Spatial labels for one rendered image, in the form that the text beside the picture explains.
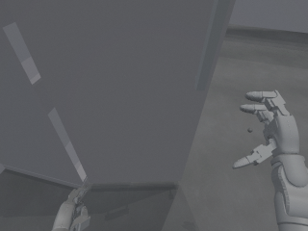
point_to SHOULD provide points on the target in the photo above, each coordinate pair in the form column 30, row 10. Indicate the handle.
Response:
column 218, row 14

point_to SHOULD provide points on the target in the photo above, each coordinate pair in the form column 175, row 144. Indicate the fridge door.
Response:
column 121, row 76

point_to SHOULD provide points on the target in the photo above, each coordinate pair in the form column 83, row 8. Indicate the right robot hand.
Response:
column 279, row 123

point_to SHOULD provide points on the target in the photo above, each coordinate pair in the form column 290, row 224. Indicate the left robot hand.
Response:
column 66, row 217

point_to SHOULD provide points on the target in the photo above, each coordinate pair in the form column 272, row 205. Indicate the right robot forearm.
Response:
column 290, row 179

